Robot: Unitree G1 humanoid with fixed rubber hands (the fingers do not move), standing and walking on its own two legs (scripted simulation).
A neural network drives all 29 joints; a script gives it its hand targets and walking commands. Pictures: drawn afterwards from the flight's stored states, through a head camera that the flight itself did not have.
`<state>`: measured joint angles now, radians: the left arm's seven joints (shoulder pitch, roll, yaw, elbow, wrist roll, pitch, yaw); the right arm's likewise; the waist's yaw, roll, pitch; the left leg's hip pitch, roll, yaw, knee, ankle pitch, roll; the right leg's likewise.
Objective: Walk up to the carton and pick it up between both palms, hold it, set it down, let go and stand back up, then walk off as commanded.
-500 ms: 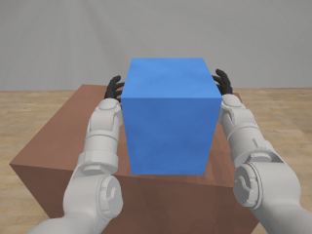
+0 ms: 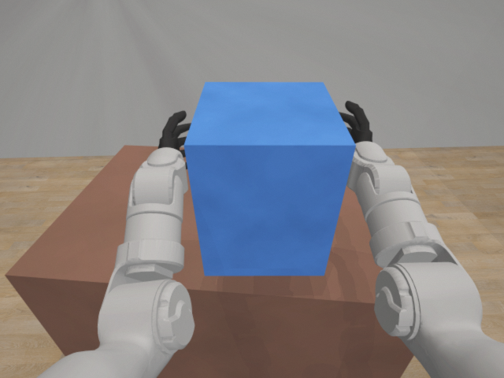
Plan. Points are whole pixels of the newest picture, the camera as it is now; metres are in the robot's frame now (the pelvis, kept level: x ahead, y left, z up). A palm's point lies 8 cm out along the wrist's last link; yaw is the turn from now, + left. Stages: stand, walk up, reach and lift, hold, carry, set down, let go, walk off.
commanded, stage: reach and lift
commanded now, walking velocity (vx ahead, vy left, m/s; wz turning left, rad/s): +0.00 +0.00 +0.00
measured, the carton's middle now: (264, 178) +0.40 +0.00 +0.19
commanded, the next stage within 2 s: hold in 1.12 s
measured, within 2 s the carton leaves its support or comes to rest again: neither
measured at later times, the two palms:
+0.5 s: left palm (169, 149) +0.38 +0.15 +0.25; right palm (357, 142) +0.40 -0.14 +0.26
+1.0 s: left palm (171, 138) +0.38 +0.14 +0.28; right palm (368, 133) +0.38 -0.15 +0.28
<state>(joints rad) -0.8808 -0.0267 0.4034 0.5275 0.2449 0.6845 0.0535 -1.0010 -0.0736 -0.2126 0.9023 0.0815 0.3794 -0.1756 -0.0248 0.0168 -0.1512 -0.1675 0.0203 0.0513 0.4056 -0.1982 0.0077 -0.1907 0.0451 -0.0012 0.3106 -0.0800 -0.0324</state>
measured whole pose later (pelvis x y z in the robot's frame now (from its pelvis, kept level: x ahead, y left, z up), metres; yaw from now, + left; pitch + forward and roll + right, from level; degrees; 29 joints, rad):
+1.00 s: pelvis +0.00 +0.00 +0.00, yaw +0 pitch -3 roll -1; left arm -0.92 -0.01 0.40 0.38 0.24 0.85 0.03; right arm -1.00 -0.07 -0.20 0.68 0.19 0.57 -0.25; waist -0.06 0.02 -0.15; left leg -0.16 0.02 0.05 0.41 -0.20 0.01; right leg -0.18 0.05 0.00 0.31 -0.08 -0.03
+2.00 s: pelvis +0.00 +0.00 +0.00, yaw +0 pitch -3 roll -1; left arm -0.92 -0.01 0.40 0.36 0.24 0.87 0.02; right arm -1.00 -0.07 -0.20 0.66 0.20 0.59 -0.26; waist -0.06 0.02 -0.15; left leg -0.16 0.02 0.05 0.41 -0.20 0.01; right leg -0.18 0.05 0.00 0.31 -0.08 -0.03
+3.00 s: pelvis +0.00 +0.00 +0.00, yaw +0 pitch -3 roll -1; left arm -0.92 -0.01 0.40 0.36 0.24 0.87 0.02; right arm -1.00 -0.07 -0.20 0.66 0.20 0.59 -0.26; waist -0.07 0.02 -0.15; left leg -0.16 0.02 0.05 0.41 -0.20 0.01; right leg -0.18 0.05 0.00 0.31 -0.08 -0.03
